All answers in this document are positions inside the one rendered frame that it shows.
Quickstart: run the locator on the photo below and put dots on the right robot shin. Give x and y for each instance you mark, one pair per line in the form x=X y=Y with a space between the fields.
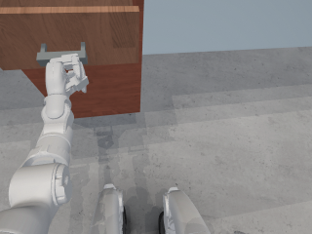
x=169 y=222

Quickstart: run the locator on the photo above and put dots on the left robot upper arm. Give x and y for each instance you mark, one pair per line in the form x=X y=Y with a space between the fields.
x=37 y=192

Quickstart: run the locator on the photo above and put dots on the cabinet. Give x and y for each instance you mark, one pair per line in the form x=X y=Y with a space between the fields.
x=113 y=88

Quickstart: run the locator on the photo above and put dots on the robot left hand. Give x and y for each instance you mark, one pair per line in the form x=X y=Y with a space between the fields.
x=56 y=77

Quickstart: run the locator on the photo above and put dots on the drawer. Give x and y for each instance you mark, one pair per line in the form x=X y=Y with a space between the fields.
x=109 y=28

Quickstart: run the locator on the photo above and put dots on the right robot thigh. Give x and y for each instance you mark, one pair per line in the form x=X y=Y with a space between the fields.
x=186 y=217

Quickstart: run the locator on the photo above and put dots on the handle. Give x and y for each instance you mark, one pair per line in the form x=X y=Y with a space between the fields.
x=43 y=57

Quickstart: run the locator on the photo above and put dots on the left robot forearm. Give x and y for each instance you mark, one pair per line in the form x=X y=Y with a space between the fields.
x=55 y=141

